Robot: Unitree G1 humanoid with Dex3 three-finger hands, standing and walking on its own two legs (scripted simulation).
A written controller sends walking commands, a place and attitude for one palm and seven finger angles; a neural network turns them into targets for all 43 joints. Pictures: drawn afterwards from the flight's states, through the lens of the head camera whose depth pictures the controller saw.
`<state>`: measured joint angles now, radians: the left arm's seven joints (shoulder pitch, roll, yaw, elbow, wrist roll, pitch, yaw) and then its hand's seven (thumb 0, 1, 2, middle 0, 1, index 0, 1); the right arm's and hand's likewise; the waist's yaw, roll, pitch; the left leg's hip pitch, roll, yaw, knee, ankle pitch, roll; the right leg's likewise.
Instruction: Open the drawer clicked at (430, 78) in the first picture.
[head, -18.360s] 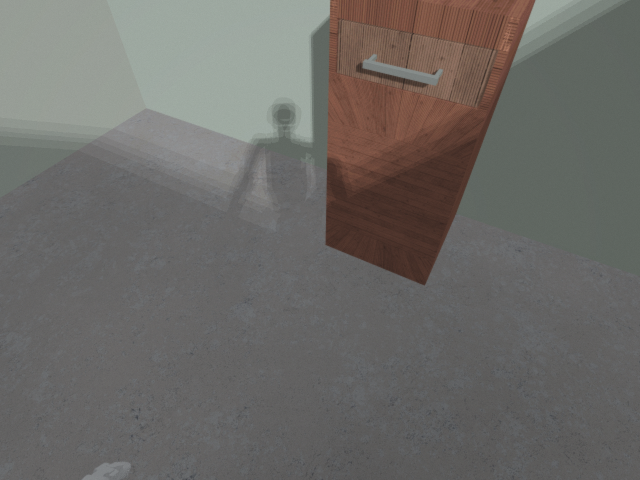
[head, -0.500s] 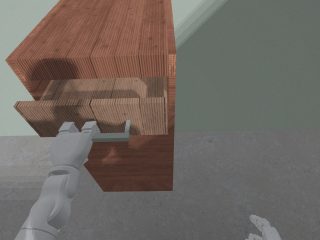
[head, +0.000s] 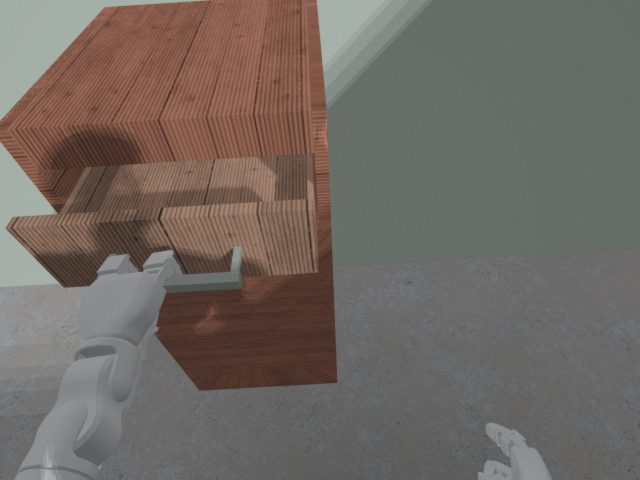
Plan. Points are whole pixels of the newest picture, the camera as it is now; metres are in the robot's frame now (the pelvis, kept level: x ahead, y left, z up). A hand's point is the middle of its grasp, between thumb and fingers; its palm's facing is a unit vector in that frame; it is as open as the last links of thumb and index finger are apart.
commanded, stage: pull the drawer open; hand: left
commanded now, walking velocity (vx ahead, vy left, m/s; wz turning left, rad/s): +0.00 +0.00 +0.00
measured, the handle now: (171, 271) +0.36 +0.23 +0.07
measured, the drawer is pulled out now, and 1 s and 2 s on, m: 0.11 0.29 0.29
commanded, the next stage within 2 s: open the thumb to release the handle in 0.86 s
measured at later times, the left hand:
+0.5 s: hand (126, 404) +0.20 +0.23 +0.04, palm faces +0.02 -0.13 -0.99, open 5.6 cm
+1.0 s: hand out of the picture +0.12 +0.23 +0.04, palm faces +0.01 -0.09 -1.00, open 5.7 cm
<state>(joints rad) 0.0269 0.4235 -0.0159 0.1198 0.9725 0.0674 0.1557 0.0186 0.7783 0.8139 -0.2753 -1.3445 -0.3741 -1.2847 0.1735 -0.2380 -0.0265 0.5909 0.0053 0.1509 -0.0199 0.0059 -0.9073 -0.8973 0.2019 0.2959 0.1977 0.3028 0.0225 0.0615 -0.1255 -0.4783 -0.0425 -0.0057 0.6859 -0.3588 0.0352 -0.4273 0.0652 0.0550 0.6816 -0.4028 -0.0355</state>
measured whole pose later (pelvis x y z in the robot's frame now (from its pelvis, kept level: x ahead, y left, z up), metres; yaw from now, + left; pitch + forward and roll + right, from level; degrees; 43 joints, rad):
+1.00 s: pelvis -0.01 +0.00 -0.02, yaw -1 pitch +9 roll +0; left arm 0.85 0.45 0.00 -0.47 0.96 0.02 0.39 0.03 0.75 0.83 -0.28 -1.31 -0.38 -1.31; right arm 0.14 -0.27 0.00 0.47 -0.02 0.16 0.06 0.01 -0.91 -0.90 0.20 0.30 0.19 0.30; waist 0.09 0.07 -0.16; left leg -0.58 -0.03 0.01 0.85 -0.44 0.03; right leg -0.53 0.08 0.06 0.85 -0.48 -0.04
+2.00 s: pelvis -0.02 -0.01 -0.01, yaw +2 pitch +6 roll +0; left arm 0.58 0.42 -0.03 -0.34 0.96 0.06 0.27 0.00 -0.49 0.30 -0.32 -1.20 -0.33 -1.21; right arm 0.14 -0.22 0.03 0.53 -0.01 0.13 0.00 0.01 -0.91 -0.90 0.20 0.30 0.20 0.30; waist 0.11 0.07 -0.13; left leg -0.51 -0.04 -0.03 0.79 -0.39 0.02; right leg -0.45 0.07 0.02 0.79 -0.44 -0.05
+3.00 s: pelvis -0.02 +0.00 +0.02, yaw +2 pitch -1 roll +0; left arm 0.41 0.61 0.10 -0.64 0.75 0.23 -0.09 0.00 -0.49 0.30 -0.33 -1.20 -0.33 -1.20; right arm 0.07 -0.27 0.07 0.53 0.05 0.14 0.00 0.01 -0.91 -0.90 0.20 0.30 0.20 0.30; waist 0.11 0.12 -0.06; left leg -0.24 -0.05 -0.04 0.52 -0.26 0.03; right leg -0.17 0.05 0.02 0.50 -0.31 -0.03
